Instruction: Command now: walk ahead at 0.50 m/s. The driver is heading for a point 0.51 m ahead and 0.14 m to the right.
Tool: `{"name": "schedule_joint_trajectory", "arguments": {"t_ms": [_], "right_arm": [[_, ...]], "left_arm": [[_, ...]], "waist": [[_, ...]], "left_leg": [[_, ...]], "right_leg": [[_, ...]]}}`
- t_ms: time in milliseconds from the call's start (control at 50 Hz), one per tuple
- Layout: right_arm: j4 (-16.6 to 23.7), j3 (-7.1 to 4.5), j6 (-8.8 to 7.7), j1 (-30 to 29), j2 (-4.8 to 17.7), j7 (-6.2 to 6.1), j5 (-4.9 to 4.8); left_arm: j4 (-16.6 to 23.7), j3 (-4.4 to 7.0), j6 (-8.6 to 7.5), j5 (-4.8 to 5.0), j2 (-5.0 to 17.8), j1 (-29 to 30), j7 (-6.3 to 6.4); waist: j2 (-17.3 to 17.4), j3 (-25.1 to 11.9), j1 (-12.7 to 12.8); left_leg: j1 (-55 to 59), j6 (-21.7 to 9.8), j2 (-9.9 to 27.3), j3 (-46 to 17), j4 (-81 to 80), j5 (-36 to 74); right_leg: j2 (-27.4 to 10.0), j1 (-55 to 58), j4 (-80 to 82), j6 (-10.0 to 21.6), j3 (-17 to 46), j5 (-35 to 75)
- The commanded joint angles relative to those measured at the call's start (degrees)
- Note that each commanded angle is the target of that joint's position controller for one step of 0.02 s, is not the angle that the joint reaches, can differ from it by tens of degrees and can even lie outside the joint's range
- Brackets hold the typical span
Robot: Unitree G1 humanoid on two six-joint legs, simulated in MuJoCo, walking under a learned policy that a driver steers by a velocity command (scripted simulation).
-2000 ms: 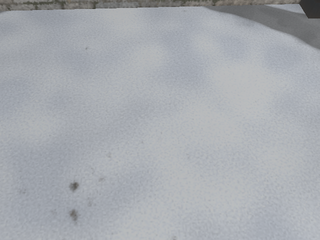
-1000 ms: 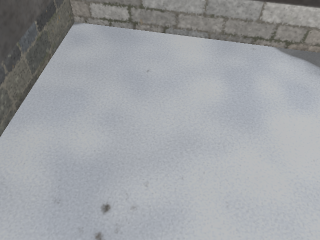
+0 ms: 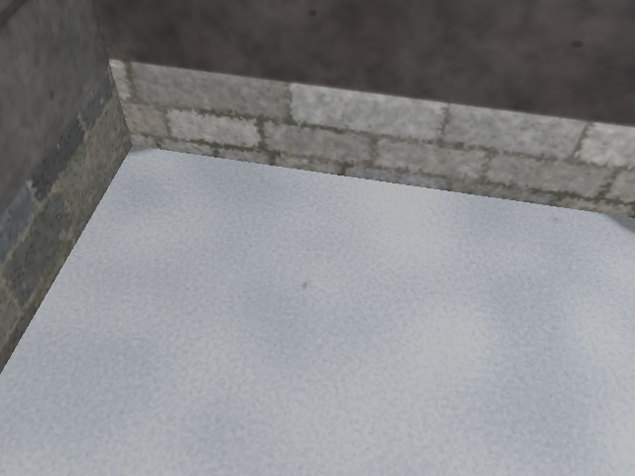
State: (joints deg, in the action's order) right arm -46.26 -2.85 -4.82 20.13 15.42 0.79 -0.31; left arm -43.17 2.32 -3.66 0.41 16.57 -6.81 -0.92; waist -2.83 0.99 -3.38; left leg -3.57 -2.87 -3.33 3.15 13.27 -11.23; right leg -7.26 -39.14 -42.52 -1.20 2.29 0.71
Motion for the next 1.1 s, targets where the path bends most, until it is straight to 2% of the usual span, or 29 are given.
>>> {"name": "schedule_joint_trajectory", "arguments": {"t_ms": [20,120,160,180,200,220,240,260,280,320,360,420,520,600,660,680,700,720,740,760,780,820,860,920,960,1000,1020,1060,1100], "right_arm": [[2.26,-2.61,-0.38,0.07,10.57,-0.52,-0.61],[0.16,-3.23,1.17,0.64,11.6,-1.12,-1.13],[0.12,-2.97,1.89,-0.97,11.18,-1.36,-0.96],[0.84,-1.81,1.98,-0.12,8.58,-1.56,-0.05],[2.49,0.14,0.89,6.93,2.44,-1.15,0.24],[1.49,-0.1,-0.46,5.46,4.73,-0.84,-0.27],[2.71,-1.34,-1.22,0.4,9.2,-0.37,-1.89],[3.74,-1.2,-1.53,-3.65,9.15,-0.4,-1.96],[4.07,-1.27,-1.4,-5.76,8.6,-0.62,-1.03],[3.29,-1.48,-0.11,-3.76,7.29,-0.75,-0.53],[2.83,-1.21,0.95,-2.86,5.66,-0.98,-0.28],[4.47,-1.02,1.16,-8.18,4.93,-1.23,0.24],[6.38,-0.17,0.03,-17.05,2.68,-0.11,0.19],[7.54,-0.32,-0.78,-19.94,3.19,1.3,0.26],[5.22,-1.59,-1.08,-12.19,6.28,1.42,1.11],[3.57,-2.47,-1.32,-7.18,9.0,0.99,1.65],[3.15,-3.04,-1.18,-2.49,13.14,0.47,2.97],[2.64,-2.08,-0.29,-1.86,10.45,0.35,2.63],[2.56,-1.38,0.61,-1.12,7.37,0.64,1.07],[2.89,-1.17,1.07,-5.52,6.96,0.61,0.41],[3.3,-0.59,1.35,-9.87,5.49,0.45,0.5],[3.37,-0.31,1.78,-15.75,4.73,0.27,1.52],[2.87,-0.51,1.98,-17.89,4.95,0.04,2.34],[1.32,-0.55,2.34,-17.66,5.21,-0.54,1.64],[0.38,-0.22,2.9,-18.02,4.71,-0.79,0.98],[-1.38,0.58,3.24,-15.7,2.78,-0.8,1.21],[-1.61,0.16,3.47,-13.58,3.46,-0.93,1.21],[-2.27,0.09,3.75,-14.29,3.59,-1.62,1.31],[-3.52,0.13,3.92,-12.93,3.11,-2.19,1.45]], "left_arm": [[4.67,0.27,-1.11,0.38,2.44,5.72,-0.78],[6.12,1.03,-1.62,0.38,4.71,6.34,-1.97],[3.22,2.75,-1.72,0.03,7.5,-4.07,-1.55],[0.99,4.07,-1.6,-0.25,10.98,-13.76,-0.98],[0.27,5.45,-1.3,-1.1,17.43,-18.66,-0.69],[0.13,4.27,-1.24,-0.05,12.91,-20.05,-0.95],[0.53,3.26,-1.32,0.14,10.13,-16.2,-0.87],[1.25,2.8,-1.23,0.0,8.65,-12.36,-0.74],[1.5,2.31,-1.2,-0.35,7.08,-9.06,-0.83],[1.78,1.77,-1.7,-1.04,5.24,-6.3,-0.99],[0.93,2.04,-2.47,-0.6,5.93,-6.7,-0.9],[-0.71,2.47,-2.5,-0.46,7.32,-8.83,-0.1],[-2.84,2.41,-1.4,-0.13,8.1,-11.83,0.87],[-5.0,2.38,0.2,0.02,8.4,-14.35,1.39],[-5.07,2.7,0.95,0.41,9.17,-10.93,1.87],[-4.98,2.31,0.95,-0.01,7.95,-11.83,1.9],[-3.95,1.01,0.39,-1.7,4.44,-15.86,1.71],[-6.15,-0.59,0.23,-1.19,0.01,-23.71,1.13],[-7.29,0.79,0.57,0.15,5.66,-21.87,0.87],[-5.74,1.42,1.22,1.26,7.34,-16.41,1.04],[-5.1,1.46,2.14,0.93,6.66,-12.79,1.64],[-4.99,1.55,4.32,-0.02,5.08,-12.16,2.64],[-6.08,1.11,5.17,-0.43,2.89,-13.99,3.35],[-6.96,1.05,5.38,-0.78,2.64,-13.48,3.36],[-7.4,1.15,5.45,-1.49,2.53,-12.79,3.01],[-5.98,1.25,5.35,-2.43,4.21,-10.32,3.1],[-6.0,2.15,5.26,-1.62,8.11,-8.29,3.4],[-6.72,1.4,4.04,-1.58,4.3,-6.36,3.17],[-6.95,1.04,2.54,-1.33,3.56,-4.61,3.2]], "waist": [[6.15,2.33,-0.52],[7.18,2.16,1.09],[6.83,-4.18,6.84],[3.54,-12.13,10.38],[-10.98,-19.97,7.92],[-12.44,-23.63,9.66],[-7.66,-14.77,9.52],[-3.38,-9.41,8.26],[-0.74,-5.21,6.61],[-2.83,-3.48,3.49],[-2.17,-2.9,2.49],[-0.33,-0.64,3.43],[-0.11,1.95,6.45],[-1.5,0.47,7.23],[-2.3,-3.69,1.98],[0.35,-7.67,0.25],[8.82,-16.58,1.14],[18.61,-24.63,2.87],[12.66,-25.51,0.64],[10.08,-17.72,1.06],[7.01,-12.2,2.1],[9.02,-7.11,5.42],[11.25,-6.9,6.54],[10.33,-8.83,6.19],[9.39,-7.14,6.72],[6.6,-2.33,5.71],[0.49,0.75,2.6],[-3.28,1.93,2.6],[-3.93,0.99,1.96]], "left_leg": [[-3.03,-9.0,14.76,-6.38,-5.42,10.6],[5.76,-7.01,18.8,-8.15,0.5,16.13],[4.94,-4.76,15.32,-5.1,13.48,31.66],[-3.04,-2.64,12.14,-2.46,28.06,25.25],[-26.76,1.92,2.37,-0.85,51.17,-0.45],[-35.35,2.06,0.38,-9.28,59.49,-22.09],[-40.91,1.19,3.92,-10.07,62.92,-19.33],[-40.8,0.6,7.06,-8.18,60.84,-14.03],[-38.93,0.73,9.12,-7.23,57.03,-9.84],[-32.44,1.21,11.31,-7.56,52.7,-4.93],[-31.46,2.26,11.61,-6.91,49.94,-2.63],[-35.91,3.81,11.96,-6.65,41.39,4.93],[-31.93,3.84,8.83,-3.5,23.24,17.51],[-28.3,2.22,5.93,-3.16,16.84,17.8],[-18.37,-0.73,3.66,-2.69,11.84,16.51],[-8.97,-2.26,5.13,-3.18,10.43,29.33],[10.26,-7.62,16.42,-13.63,17.53,53.87],[22.09,-17.42,27.63,-27.96,17.25,60.4],[18.5,-16.79,25.42,-28.71,14.67,48.45],[11.6,-14.55,23.15,-24.44,11.64,37.7],[3.92,-12.66,20.78,-21.5,8.89,29.49],[-10.66,-10.21,17.57,-16.88,3.75,17.6],[-16.59,-9.83,15.18,-12.73,1.9,15.06],[-17.26,-9.17,14.74,-11.33,1.29,5.03],[-20.42,-6.36,12.91,-10.45,1.08,-10.15],[-22.48,-1.11,9.74,-9.53,2.35,-20.61],[-19.85,0.98,6.24,-6.37,3.88,-18.2],[-10.67,1.9,5.05,-4.38,8.86,-8.93],[-7.98,1.37,4.67,-3.61,11.59,-1.86]], "right_leg": [[1.84,4.02,7.38,0.29,-1.72,5.44],[3.24,5.42,12.59,3.8,-1.43,-3.08],[6.78,20.33,14.6,6.28,-4.97,-4.56],[1.89,36.34,12.04,8.9,0.0,-2.13],[-12.48,58.17,15.61,18.41,26.8,-11.28],[-14.86,61.26,24.47,20.47,41.18,-19.16],[-13.39,55.2,25.2,17.48,33.46,-22.25],[-11.22,47.22,25.8,15.59,25.97,-19.1],[-9.03,39.47,27.41,14.75,20.63,-14.05],[-6.13,31.37,30.86,14.11,14.74,-7.72],[-5.48,28.98,33.18,15.07,10.84,-2.83],[-5.09,30.31,34.96,15.14,6.94,1.99],[-2.15,31.4,34.07,12.24,0.05,8.94],[-3.74,37.18,27.56,10.81,0.01,17.07],[-3.17,39.69,17.67,8.04,0.68,23.68],[0.35,37.59,9.46,5.82,-1.02,21.54],[4.48,24.94,-5.59,2.9,-2.28,1.76],[10.29,12.5,-21.51,-0.4,-0.07,-39.12],[8.64,11.07,-25.86,-0.69,5.36,-42.25],[6.61,7.26,-26.53,-0.96,3.86,-39.47],[4.67,6.81,-24.0,-1.46,2.46,-36.14],[2.21,14.57,-14.9,-2.18,1.95,-30.71],[3.37,21.81,-7.0,-2.5,-0.29,-27.97],[3.78,28.12,2.97,-1.44,-1.32,-17.18],[4.83,32.86,9.79,-0.08,-2.7,-10.87],[1.4,31.93,17.12,2.27,1.4,-11.56],[0.75,24.78,18.39,3.73,2.35,-21.27],[1.82,16.19,22.4,2.89,2.47,-28.95],[1.67,16.43,22.51,1.61,2.77,-23.39]]}}
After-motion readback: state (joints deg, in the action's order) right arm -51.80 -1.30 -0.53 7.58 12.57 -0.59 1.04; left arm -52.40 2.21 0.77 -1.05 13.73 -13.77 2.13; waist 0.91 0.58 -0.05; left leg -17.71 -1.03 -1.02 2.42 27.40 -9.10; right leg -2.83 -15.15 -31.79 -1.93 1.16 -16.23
